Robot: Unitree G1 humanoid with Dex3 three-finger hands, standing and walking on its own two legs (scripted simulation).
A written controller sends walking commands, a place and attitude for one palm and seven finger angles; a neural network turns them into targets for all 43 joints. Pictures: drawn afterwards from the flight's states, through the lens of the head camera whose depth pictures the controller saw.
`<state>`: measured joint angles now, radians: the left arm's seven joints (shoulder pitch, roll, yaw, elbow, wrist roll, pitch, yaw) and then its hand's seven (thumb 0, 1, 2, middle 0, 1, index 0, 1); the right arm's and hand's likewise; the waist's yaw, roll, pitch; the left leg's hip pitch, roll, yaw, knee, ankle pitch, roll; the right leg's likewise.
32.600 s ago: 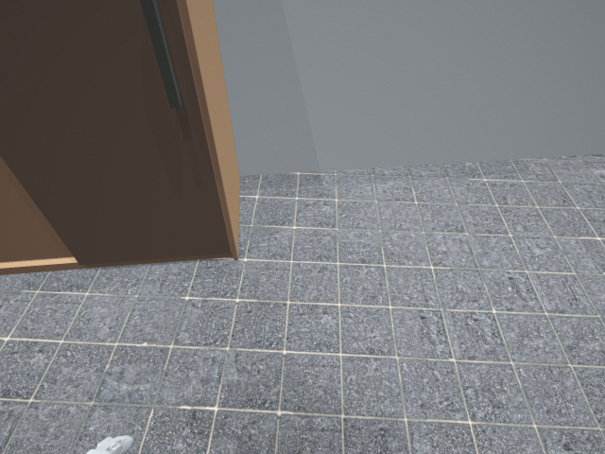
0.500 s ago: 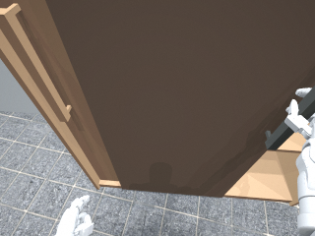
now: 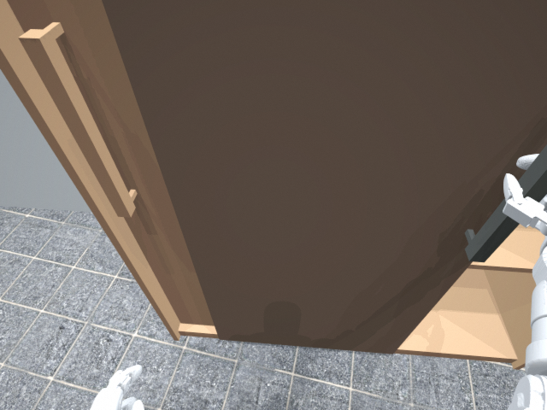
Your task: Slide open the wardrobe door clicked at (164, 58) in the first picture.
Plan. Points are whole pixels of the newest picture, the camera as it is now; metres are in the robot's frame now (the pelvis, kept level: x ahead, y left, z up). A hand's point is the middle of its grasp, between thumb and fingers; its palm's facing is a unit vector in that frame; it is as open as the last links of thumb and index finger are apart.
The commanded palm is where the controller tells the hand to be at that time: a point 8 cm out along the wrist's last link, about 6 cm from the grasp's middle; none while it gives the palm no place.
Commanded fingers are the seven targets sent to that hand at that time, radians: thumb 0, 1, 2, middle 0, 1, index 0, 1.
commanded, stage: loosen the grip on the handle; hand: right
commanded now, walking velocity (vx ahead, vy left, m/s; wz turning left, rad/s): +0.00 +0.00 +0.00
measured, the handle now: (523, 180) +0.42 -0.34 +0.14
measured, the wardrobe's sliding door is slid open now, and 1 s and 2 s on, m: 0.43 0.43 0.43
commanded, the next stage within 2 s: slip the hand off the handle in 0.50 s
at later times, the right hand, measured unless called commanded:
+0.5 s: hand (518, 206) +0.38 -0.32 +0.13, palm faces +0.45 +0.86 -0.23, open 13.7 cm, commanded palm +0.33 -0.35 +0.14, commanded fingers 0.00 0.55 -0.20 0.25 1.15 0.25 1.15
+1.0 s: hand out of the picture +0.36 -0.39 +0.13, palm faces +0.54 +0.81 -0.25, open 14.5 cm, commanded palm +0.33 -0.41 +0.13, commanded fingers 0.00 0.55 -0.20 0.25 1.15 0.25 1.15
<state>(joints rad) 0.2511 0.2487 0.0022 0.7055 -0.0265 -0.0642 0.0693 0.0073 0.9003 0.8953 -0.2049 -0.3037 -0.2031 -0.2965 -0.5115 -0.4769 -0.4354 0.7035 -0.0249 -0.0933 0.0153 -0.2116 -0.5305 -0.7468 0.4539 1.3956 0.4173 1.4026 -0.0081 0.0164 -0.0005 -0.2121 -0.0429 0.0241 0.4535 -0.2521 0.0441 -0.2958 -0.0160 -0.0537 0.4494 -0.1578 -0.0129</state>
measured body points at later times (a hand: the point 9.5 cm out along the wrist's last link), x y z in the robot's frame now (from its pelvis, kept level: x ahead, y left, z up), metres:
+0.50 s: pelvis -0.02 -0.03 -0.01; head +0.00 -0.04 +0.44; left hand +0.07 +0.22 -0.12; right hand +0.35 -0.37 +0.14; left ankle -0.01 +0.09 -0.74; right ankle +0.04 -0.11 -0.74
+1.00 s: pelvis +0.00 -0.03 -0.01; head +0.02 -0.04 +0.44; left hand +0.13 +0.23 -0.11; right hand +0.32 -0.43 +0.14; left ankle -0.01 +0.09 -0.74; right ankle +0.04 -0.11 -0.74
